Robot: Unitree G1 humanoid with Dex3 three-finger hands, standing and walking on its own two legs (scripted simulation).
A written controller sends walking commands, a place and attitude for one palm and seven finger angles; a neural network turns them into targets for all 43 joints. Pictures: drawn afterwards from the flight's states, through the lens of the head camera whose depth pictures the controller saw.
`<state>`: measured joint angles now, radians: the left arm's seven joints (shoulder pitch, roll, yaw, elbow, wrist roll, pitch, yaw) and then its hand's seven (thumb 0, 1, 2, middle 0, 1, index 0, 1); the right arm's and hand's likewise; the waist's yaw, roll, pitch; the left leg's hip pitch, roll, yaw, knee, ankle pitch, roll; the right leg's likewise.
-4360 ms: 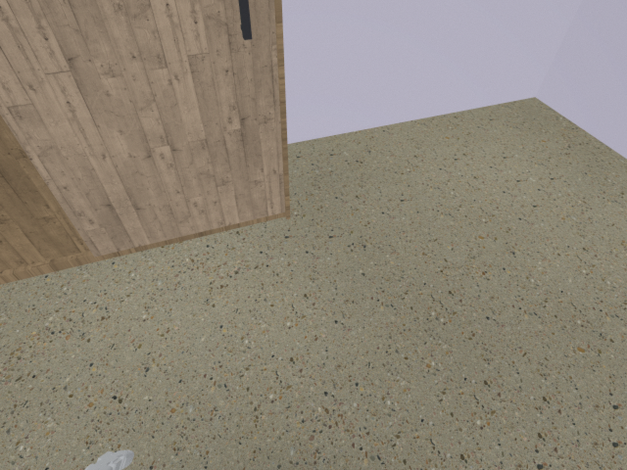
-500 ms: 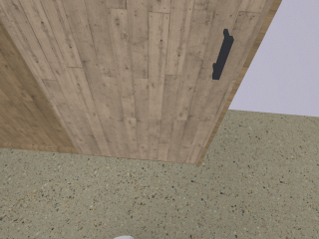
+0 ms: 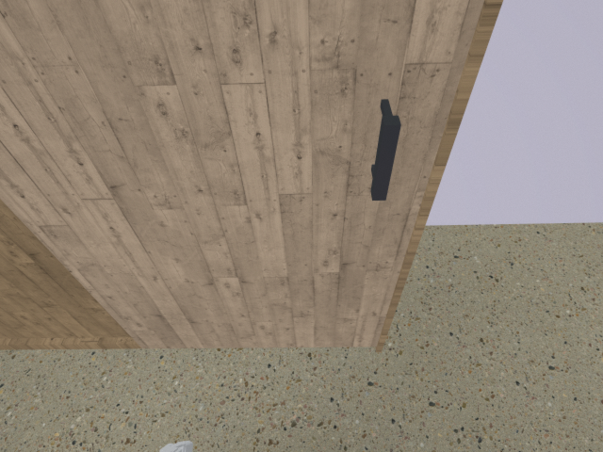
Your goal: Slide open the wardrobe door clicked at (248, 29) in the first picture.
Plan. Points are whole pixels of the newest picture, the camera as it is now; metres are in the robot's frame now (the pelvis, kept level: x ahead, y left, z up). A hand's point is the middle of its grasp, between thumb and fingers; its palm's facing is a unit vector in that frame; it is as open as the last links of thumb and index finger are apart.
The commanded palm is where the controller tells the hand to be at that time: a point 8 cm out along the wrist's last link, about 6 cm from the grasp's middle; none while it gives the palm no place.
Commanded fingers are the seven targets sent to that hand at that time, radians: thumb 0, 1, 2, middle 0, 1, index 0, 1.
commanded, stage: come to a stop and stand still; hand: right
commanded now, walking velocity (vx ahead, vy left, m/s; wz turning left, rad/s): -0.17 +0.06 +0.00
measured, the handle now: (382, 151) +0.51 -0.11 +0.12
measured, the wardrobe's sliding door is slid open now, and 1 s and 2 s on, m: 0.00 0.00 0.00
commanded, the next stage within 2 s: look again from close up in 1.84 s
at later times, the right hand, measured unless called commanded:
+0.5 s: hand out of the picture +0.01 -0.12 -0.15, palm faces +0.06 +0.96 -0.26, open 7.3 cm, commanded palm none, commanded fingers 0.00 -0.90 -0.90 0.20 0.30 0.20 0.30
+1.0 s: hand out of the picture +0.02 -0.24 -0.16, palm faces +0.03 +0.95 -0.30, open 7.4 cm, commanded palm none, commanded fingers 0.00 -0.90 -0.90 0.20 0.30 0.20 0.30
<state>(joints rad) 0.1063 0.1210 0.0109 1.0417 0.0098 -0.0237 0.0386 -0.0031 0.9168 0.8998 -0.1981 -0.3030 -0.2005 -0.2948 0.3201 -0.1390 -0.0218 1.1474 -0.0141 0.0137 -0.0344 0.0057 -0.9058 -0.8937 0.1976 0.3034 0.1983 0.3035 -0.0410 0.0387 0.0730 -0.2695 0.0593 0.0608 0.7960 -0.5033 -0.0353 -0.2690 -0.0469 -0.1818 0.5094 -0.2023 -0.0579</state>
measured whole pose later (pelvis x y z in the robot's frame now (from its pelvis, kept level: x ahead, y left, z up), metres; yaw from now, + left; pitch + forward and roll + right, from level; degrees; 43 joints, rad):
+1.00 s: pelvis -0.04 -0.01 -0.01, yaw +0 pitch -2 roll +1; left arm 0.21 0.23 0.01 0.85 0.02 -0.01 0.01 0.01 0.90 0.90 -0.20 -0.30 -0.20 -0.30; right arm 0.27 -0.28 -0.02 0.92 -0.03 0.03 -0.02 0.01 -0.90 -0.89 0.20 0.30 0.20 0.30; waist -0.02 0.00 -0.01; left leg -0.28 0.11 0.03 0.57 -0.25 -0.04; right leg -0.22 0.01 -0.07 0.62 -0.36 -0.05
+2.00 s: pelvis -0.05 +0.03 +0.01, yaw -1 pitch -2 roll +0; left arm 0.16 0.32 0.01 1.09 0.01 0.00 -0.01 0.01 0.90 0.90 -0.20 -0.30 -0.20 -0.30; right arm 0.15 -0.31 0.01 1.06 -0.02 -0.01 0.00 0.01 -0.90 -0.89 0.20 0.30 0.20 0.30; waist 0.01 -0.01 0.04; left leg -0.20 0.06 0.08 0.39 -0.14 -0.02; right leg -0.14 -0.04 -0.02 0.40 -0.22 0.03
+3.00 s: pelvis -0.03 +0.03 +0.01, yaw -1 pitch -2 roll +0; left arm 0.13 0.33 0.00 1.10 0.01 -0.01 -0.01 0.01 0.90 0.90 -0.20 -0.30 -0.20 -0.30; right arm 0.14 -0.33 0.00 1.09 -0.02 -0.01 0.00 0.01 -0.90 -0.89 0.20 0.30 0.20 0.30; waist 0.00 0.00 0.05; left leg -0.16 0.07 0.09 0.34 -0.15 -0.03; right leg -0.10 -0.03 -0.02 0.35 -0.22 0.02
